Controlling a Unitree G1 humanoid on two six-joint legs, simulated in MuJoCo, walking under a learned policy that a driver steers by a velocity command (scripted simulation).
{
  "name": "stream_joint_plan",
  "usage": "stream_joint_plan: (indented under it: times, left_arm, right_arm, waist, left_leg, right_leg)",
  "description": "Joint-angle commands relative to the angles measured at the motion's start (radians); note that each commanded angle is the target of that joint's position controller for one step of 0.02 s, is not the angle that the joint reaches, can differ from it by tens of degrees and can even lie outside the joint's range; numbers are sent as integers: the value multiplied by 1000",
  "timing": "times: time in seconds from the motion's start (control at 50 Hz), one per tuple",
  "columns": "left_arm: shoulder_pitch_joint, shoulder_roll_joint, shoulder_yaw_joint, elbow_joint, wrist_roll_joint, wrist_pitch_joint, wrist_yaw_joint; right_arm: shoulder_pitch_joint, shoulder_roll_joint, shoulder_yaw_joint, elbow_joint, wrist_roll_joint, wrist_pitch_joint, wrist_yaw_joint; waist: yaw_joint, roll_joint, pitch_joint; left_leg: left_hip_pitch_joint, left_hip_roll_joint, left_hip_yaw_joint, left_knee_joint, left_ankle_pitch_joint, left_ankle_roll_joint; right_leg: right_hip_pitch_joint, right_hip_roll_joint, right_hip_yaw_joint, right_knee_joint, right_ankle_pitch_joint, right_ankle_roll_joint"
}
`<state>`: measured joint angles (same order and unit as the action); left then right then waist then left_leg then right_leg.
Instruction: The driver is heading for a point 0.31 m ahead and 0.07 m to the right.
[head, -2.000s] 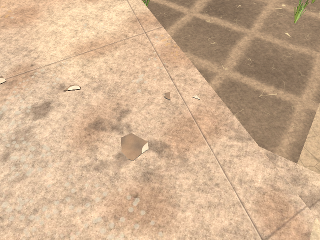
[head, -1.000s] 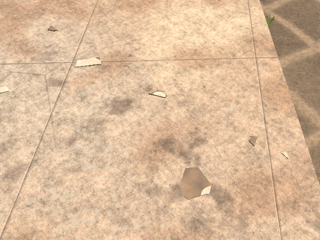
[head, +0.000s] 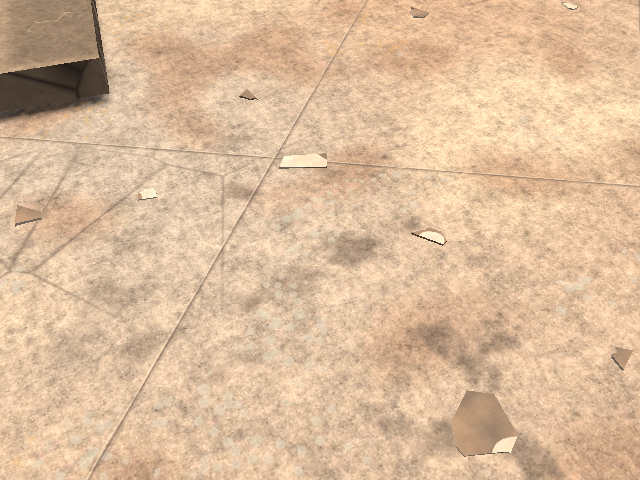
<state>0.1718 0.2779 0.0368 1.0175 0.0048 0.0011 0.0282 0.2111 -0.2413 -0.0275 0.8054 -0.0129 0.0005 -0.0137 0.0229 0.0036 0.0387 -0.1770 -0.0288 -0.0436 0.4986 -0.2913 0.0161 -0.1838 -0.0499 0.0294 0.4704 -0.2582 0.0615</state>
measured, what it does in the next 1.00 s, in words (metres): stands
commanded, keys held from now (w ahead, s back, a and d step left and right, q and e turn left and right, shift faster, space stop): no key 0.20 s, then w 0.04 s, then no key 0.66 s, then w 0.10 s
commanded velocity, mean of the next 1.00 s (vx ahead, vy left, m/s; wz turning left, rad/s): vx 0.03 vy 0.00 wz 0.00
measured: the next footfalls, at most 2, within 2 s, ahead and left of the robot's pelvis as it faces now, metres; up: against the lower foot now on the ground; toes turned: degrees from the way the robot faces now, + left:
left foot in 1.40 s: +0.12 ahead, +0.08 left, +0.00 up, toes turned +0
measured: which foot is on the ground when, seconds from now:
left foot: down 0.00-1.00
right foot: down 0.00-1.00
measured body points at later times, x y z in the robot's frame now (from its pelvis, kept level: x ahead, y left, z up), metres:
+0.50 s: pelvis +0.01 -0.01 +0.00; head +0.02 -0.02 +0.45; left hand +0.05 +0.25 -0.15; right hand +0.07 -0.27 -0.15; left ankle -0.01 +0.11 -0.74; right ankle +0.00 -0.16 -0.74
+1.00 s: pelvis +0.01 -0.02 -0.01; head +0.01 -0.02 +0.44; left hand +0.02 +0.23 -0.16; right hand +0.02 -0.27 -0.16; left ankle -0.01 +0.11 -0.74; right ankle +0.00 -0.16 -0.74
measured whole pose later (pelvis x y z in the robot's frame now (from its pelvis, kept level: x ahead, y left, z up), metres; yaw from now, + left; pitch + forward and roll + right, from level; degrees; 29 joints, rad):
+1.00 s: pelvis +0.01 -0.02 -0.01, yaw +0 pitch -2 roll +0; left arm 0.26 0.21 0.02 1.12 -0.01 0.01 0.05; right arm 0.29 -0.21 -0.01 1.07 0.01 0.00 -0.04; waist 0.01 0.00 0.02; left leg -0.19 0.00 -0.05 0.56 -0.37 0.00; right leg -0.22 -0.02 0.03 0.57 -0.36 0.01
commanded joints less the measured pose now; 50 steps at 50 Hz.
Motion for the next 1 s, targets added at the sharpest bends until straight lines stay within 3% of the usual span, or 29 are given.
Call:
stream_joint_plan:
  times: [0.02, 0.2, 0.24, 0.28, 0.32, 0.36, 0.42, 0.6, 0.9, 0.94, 0.98, 1.0]
  left_arm:
    - [-2, 114, 20, -18, -1, -8, 7]
    - [16, 104, 16, 29, -3, -3, 14]
    - [35, 88, 14, 43, -10, 0, 16]
    - [6, 61, 6, 30, -3, -5, 17]
    - [25, 78, 7, 41, 3, -16, 14]
    - [51, 93, 9, 56, -2, -22, 11]
    - [57, 79, 4, 65, -9, -18, 9]
    - [68, 59, -1, 76, -7, 0, 14]
    - [98, 33, -5, 80, -6, 5, 18]
    - [126, 22, -6, 93, -12, 8, 21]
    - [121, 35, 0, 78, -19, 3, 24]
    - [118, 31, -1, 68, -20, -7, 22]
  right_arm:
    - [-3, -119, -28, -34, 2, -13, -4]
    - [20, -116, -22, 37, 5, -12, -11]
    - [41, -131, -28, 58, 13, -6, -17]
    - [6, -111, -17, 57, 7, -8, -19]
    - [14, -101, -12, 70, 3, -21, -18]
    - [52, -112, -15, 91, 9, -27, -17]
    - [65, -103, -11, 112, 16, -20, -19]
    - [77, -90, -3, 166, 15, -6, -22]
    - [101, -68, 5, 235, 14, -6, -28]
    - [124, -61, 5, 252, 19, -2, -31]
    - [114, -84, -4, 240, 27, -4, -35]
    - [116, -81, -4, 234, 29, -13, -34]
  waist:
    - [-2, 10, -34]
    - [-3, 8, -20]
    - [-9, 32, -24]
    - [-3, 58, 61]
    - [-1, 17, 59]
    - [-10, -17, -8]
    - [-13, -16, -39]
    - [-12, -10, -14]
    - [-15, -5, 15]
    - [-16, -2, 4]
    - [-18, 5, 92]
    - [-20, 9, 131]
  left_leg:
    - [-24, 68, -64, -103, 205, 22]
    - [-29, 53, -41, -101, 199, 12]
    - [-34, 41, -46, -127, -106, 32]
    - [-126, 71, -94, -169, -198, 46]
    - [-124, 45, -49, -121, 10, 21]
    - [-44, 26, -7, -63, 212, 2]
    - [1, 30, -2, -44, 300, 0]
    - [-8, 32, 4, -60, 276, -10]
    - [-35, 32, 10, -81, 185, -19]
    - [-45, 4, 32, -76, -90, -4]
    - [-140, 14, 2, -82, -407, 34]
    - [-173, 33, -25, -90, -460, 52]
  right_leg:
    - [21, -5, 1, -44, 156, -16]
    - [15, 2, -5, -47, 153, -21]
    - [-13, 47, -55, -2, -69, -31]
    - [-52, 40, -43, 2, -46, -35]
    - [-18, 18, -12, -20, 110, -36]
    - [4, 12, -8, -11, 220, -38]
    - [14, 14, -12, -8, 259, -40]
    - [20, 22, -17, -20, 242, -43]
    - [-4, 31, -22, -37, 161, -46]
    - [-15, 64, -51, -22, -106, -60]
    - [-114, 64, -33, -12, -408, -94]
    - [-150, 52, -14, -11, -454, -110]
